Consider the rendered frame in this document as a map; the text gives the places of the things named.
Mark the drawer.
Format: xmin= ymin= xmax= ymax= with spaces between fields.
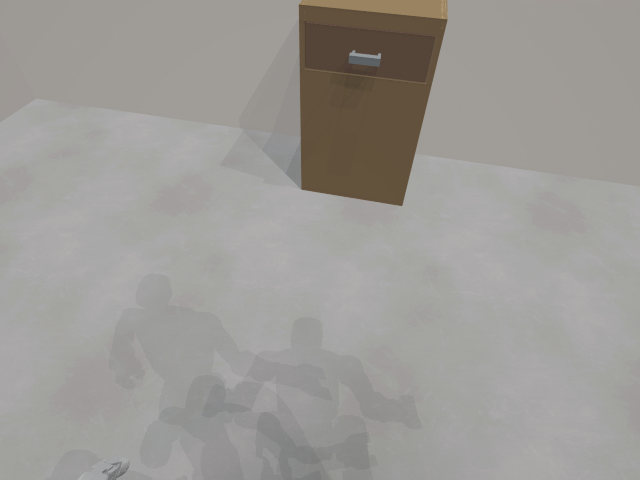
xmin=306 ymin=21 xmax=436 ymax=83

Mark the cabinet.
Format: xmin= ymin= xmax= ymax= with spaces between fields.
xmin=299 ymin=0 xmax=448 ymax=206

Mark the handle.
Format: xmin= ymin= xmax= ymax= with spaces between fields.
xmin=348 ymin=50 xmax=381 ymax=67

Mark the left robot hand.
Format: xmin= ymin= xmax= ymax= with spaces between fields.
xmin=78 ymin=458 xmax=130 ymax=480

